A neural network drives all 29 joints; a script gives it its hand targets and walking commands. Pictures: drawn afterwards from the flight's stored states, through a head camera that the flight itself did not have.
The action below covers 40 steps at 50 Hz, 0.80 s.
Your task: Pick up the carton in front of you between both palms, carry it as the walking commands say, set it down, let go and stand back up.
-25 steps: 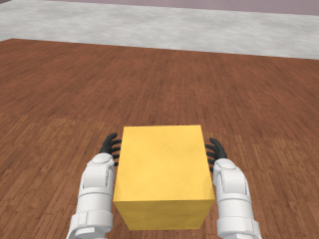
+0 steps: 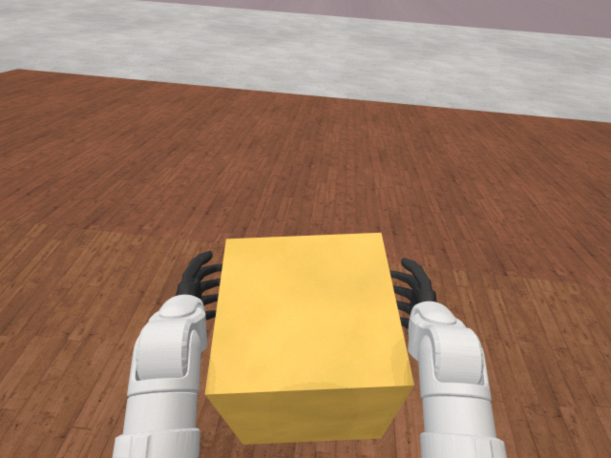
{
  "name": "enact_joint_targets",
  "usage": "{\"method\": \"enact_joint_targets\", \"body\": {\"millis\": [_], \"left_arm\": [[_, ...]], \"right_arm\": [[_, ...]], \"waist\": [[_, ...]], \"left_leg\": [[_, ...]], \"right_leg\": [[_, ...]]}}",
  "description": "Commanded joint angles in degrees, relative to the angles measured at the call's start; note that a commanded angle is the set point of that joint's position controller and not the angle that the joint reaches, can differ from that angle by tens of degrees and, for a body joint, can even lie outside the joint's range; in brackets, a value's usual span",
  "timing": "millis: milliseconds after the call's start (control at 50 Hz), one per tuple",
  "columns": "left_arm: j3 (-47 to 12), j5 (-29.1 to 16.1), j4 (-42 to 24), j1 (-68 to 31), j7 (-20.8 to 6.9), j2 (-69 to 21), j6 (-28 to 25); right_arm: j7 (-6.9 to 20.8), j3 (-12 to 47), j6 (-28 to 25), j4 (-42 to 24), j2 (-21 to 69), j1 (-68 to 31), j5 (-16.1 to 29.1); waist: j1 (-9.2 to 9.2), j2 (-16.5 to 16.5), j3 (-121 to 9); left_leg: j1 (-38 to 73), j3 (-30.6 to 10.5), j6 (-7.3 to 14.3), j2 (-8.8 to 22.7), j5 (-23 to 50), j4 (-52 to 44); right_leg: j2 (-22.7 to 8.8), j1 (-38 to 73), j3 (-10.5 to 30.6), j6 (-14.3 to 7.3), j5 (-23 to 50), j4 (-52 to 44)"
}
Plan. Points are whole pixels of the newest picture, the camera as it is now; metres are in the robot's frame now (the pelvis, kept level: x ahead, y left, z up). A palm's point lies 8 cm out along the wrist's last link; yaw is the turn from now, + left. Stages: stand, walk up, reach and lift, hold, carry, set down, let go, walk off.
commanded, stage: carry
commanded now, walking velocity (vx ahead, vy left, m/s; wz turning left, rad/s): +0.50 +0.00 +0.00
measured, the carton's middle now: (308, 344) +0.28 +0.00 +0.00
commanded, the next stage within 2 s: none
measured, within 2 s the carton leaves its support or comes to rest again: neither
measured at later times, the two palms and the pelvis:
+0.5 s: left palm (215, 190) +0.51 +0.17 +0.09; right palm (387, 192) +0.53 -0.13 +0.09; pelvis +0.25 +0.00 +0.00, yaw +3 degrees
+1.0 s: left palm (236, 105) +0.85 +0.18 +0.09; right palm (361, 111) +0.86 -0.11 +0.09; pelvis +0.59 +0.03 +0.00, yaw +2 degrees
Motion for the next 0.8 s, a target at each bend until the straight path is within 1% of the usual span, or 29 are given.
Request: {"method": "enact_joint_targets", "body": {"millis": [0,20,40,80,100,120,140,160,180,200,220,240,260,280,320,380,420,480,520,540,560,580,600,620,660,680,700,740,780], "left_arm": [[-43.2,-23.5,-5.5,-33.9,-11.9,-51.2,4.3],[-43.4,-24.7,-6.5,-33.4,-11.9,-51.3,5.5],[-44.1,-25.8,-7.8,-31.6,-11.6,-51.9,6.8],[-44.2,-26.5,-10.5,-28.5,-11.1,-52.4,8.9],[-44.0,-26.4,-11.8,-26.9,-10.9,-52.4,10.0],[-43.7,-26.1,-12.8,-24.8,-10.7,-52.5,11.0],[-43.4,-25.6,-13.8,-23.2,-10.5,-52.2,11.9],[-43.0,-25.2,-14.7,-21.8,-10.4,-51.8,12.7],[-42.3,-24.2,-15.3,-19.6,-10.2,-50.4,13.5],[-41.5,-22.3,-14.8,-18.2,-10.0,-49.1,13.8],[-41.6,-22.6,-15.7,-18.9,-9.9,-52.0,14.3],[-42.1,-23.5,-17.9,-21.1,-9.8,-52.9,14.7],[-42.4,-24.4,-19.9,-23.7,-9.8,-53.0,15.1],[-42.8,-25.4,-20.9,-25.6,-9.8,-53.0,15.5],[-43.4,-27.1,-21.6,-26.4,-10.0,-52.4,16.3],[-43.7,-28.2,-20.3,-24.6,-10.6,-51.3,17.3],[-43.6,-28.4,-19.5,-23.7,-11.1,-50.6,17.7],[-43.3,-28.1,-19.0,-23.6,-11.4,-50.2,17.9],[-43.4,-28.2,-19.5,-24.3,-11.6,-50.2,17.9],[-43.4,-28.0,-19.8,-24.2,-11.6,-50.2,18.0],[-43.3,-27.6,-19.8,-23.9,-11.6,-49.4,18.0],[-43.8,-27.8,-20.5,-24.8,-11.6,-49.8,18.4],[-43.8,-27.7,-20.6,-25.2,-11.8,-50.2,18.3],[-44.3,-27.7,-20.4,-25.7,-12.0,-51.6,17.7],[-44.9,-27.9,-21.5,-26.6,-12.1,-54.2,16.2],[-45.4,-27.6,-21.6,-26.3,-12.0,-55.1,15.6],[-45.5,-27.3,-21.2,-25.5,-11.8,-56.1,15.0],[-45.5,-26.0,-20.5,-22.2,-11.1,-56.3,13.9],[-45.5,-24.6,-20.2,-19.8,-10.4,-55.6,13.3]], "right_arm": [[12.3,38.8,4.4,-10.6,46.6,-32.0,21.1],[12.0,39.4,5.7,-13.1,46.7,-32.8,22.4],[11.7,40.3,7.1,-14.9,46.9,-31.4,23.5],[11.7,41.4,9.6,-18.2,47.7,-29.2,24.9],[11.8,41.7,10.7,-19.5,47.9,-27.7,25.3],[11.9,42.0,11.8,-20.3,48.2,-26.4,25.6],[12.2,42.2,12.8,-20.9,48.6,-24.5,25.9],[12.4,42.1,13.6,-21.3,48.5,-22.9,26.1],[12.9,42.2,14.6,-22.2,48.2,-22.7,26.5],[13.3,42.7,15.6,-23.9,48.2,-24.6,27.4],[13.7,43.0,16.3,-24.2,48.5,-26.5,28.0],[13.9,43.4,16.6,-25.0,48.7,-28.2,29.1],[14.0,43.4,16.8,-25.3,49.1,-29.0,29.9],[14.0,43.2,17.0,-25.2,49.7,-29.4,30.5],[13.3,42.7,17.3,-24.7,49.7,-28.3,30.2],[12.0,41.2,17.7,-22.8,48.9,-24.6,27.7],[11.4,40.6,18.0,-21.9,48.5,-22.9,26.3],[11.3,40.5,18.3,-22.3,48.4,-23.5,25.7],[11.5,40.3,18.2,-22.3,48.8,-23.4,25.7],[11.6,39.9,18.2,-21.8,48.7,-22.5,25.6],[11.7,39.5,18.1,-21.5,48.4,-21.7,25.2],[12.0,38.9,17.8,-20.5,47.4,-21.2,24.4],[12.1,39.2,17.3,-20.1,49.0,-21.0,24.8],[12.2,39.8,16.9,-21.6,50.9,-22.0,25.5],[12.5,41.6,15.6,-24.1,54.6,-25.1,26.9],[12.7,42.4,15.1,-24.9,55.4,-26.1,27.5],[12.8,42.9,14.7,-25.6,55.4,-26.3,28.0],[13.4,43.6,14.3,-26.1,54.8,-24.7,28.8],[13.9,43.9,14.2,-26.1,53.5,-22.9,29.0]], "waist": [[-1.74,8.3,-3.9],[-1.87,7.9,-6.0],[-1.87,8.9,-7.4],[-1.74,10.9,-8.9],[-1.59,10.9,-9.2],[-1.01,9.7,-9.5],[-0.78,7.4,-10.8],[-0.35,4.6,-13.3],[0.96,-4.3,-15.8],[1.62,-16.8,-13.2],[1.37,-12.3,-10.6],[1.38,-7.4,-9.1],[1.39,-3.1,-8.8],[1.4,-1.2,-8.4],[1.3,-3.3,-7.4],[1.14,-5.2,-5.9],[1.18,-6.8,-4.7],[1.38,-9.1,-3.1],[0.44,-7.7,-4.8],[-0.27,-5.3,-8.1],[-1.44,-1.2,-12.0],[-1.63,13.4,-16.7],[-1.39,17.3,-15.9],[-1.22,12.8,-15.0],[-1.13,3.0,-13.8],[-0.9,3.3,-13.4],[-0.85,4.9,-13.6],[-0.73,7.1,-13.2],[-0.74,7.9,-11.8]], "left_leg": [[17.6,-25.0,9.9,19.1,-2.8,-15.8],[17.9,-20.2,8.7,17.2,1.0,-14.7],[17.8,-16.5,7.6,15.4,5.1,-13.8],[17.1,-11.8,6.3,13.5,10.0,-12.2],[15.6,-9.6,5.8,12.8,11.2,-10.9],[12.0,-6.3,5.0,11.5,10.7,-8.1],[5.3,-3.2,3.8,10.2,11.1,-3.7],[-3.4,-0.4,2.2,8.9,11.1,2.5],[-14.4,3.6,-0.7,6.2,1.8,16.4],[-31.0,5.7,-2.4,0.7,-10.8,27.2],[-35.4,0.4,-0.6,3.5,-13.5,34.2],[-36.0,-0.8,-0.1,5.5,-12.6,37.2],[-35.1,-1.3,0.0,7.1,-9.5,37.0],[-33.2,-1.4,-0.3,8.1,-6.1,33.4],[-29.3,1.3,-1.5,7.2,-1.0,26.2],[-25.5,4.7,-2.2,5.2,4.2,14.7],[-21.9,7.5,-1.8,3.6,7.2,8.7],[-15.7,9.9,-0.7,2.6,12.1,3.5],[-5.2,13.3,0.0,0.4,11.8,0.5],[5.3,14.9,0.4,-1.4,7.9,0.3],[17.2,6.7,1.0,4.7,3.4,-1.0],[27.2,-22.7,8.1,22.0,-10.0,-10.0],[29.9,-34.4,12.1,26.5,-5.2,-16.0],[27.5,-28.8,11.2,25.4,2.1,-14.4],[20.7,-17.6,7.9,21.9,10.9,-12.8],[17.6,-12.8,6.3,20.4,12.0,-13.6],[16.4,-9.3,5.4,19.2,12.9,-14.1],[16.9,-4.9,5.4,17.3,15.1,-14.9],[18.7,-2.3,5.9,16.6,17.4,-15.5]], "right_leg": [[-1.3,-22.0,-2.3,-0.6,-2.7,2.8],[-0.2,-19.5,-3.9,-0.2,-0.4,0.7],[0.9,-17.0,-5.4,0.1,2.5,-1.7],[2.4,-12.2,-7.6,0.6,5.9,-6.9],[2.8,-8.6,-8.8,0.8,7.8,-10.5],[3.5,-1.8,-10.6,0.9,12.0,-15.9],[3.5,9.4,-11.2,0.6,15.3,-19.0],[0.5,22.3,-8.6,-0.6,15.0,-18.7],[-10.9,32.0,7.3,-4.0,2.3,-23.3],[-22.8,37.9,27.5,-11.3,0.5,-27.2],[-25.8,35.1,30.7,-14.4,4.2,-26.9],[-24.2,31.5,26.9,-14.0,7.9,-26.4],[-22.3,29.2,22.1,-12.0,7.6,-27.1],[-20.8,26.4,18.2,-10.0,5.2,-29.1],[-17.4,23.3,10.0,-8.1,9.2,-31.2],[-14.0,22.2,2.2,-7.2,17.9,-30.3],[-12.6,21.1,-1.6,-6.3,23.9,-28.9],[-12.1,19.8,-4.5,-4.6,27.4,-26.6],[-10.8,17.1,-8.6,-3.0,33.8,-17.9],[-8.6,13.2,-11.4,-1.7,36.5,-8.8],[-7.2,5.1,-11.2,0.0,27.9,2.8],[-1.3,-9.2,-10.2,3.0,14.1,21.1],[1.5,-20.1,-4.2,2.3,-1.5,31.0],[-2.2,-22.0,0.3,0.5,-0.8,35.5],[-6.2,-20.3,1.6,-0.8,5.1,32.5],[-6.9,-18.2,1.5,-0.9,7.6,28.6],[-6.2,-16.6,0.3,-0.8,9.3,25.8],[-4.9,-16.8,-1.9,-0.2,10.8,20.3],[-4.3,-18.9,-3.8,0.3,12.9,13.9]]}}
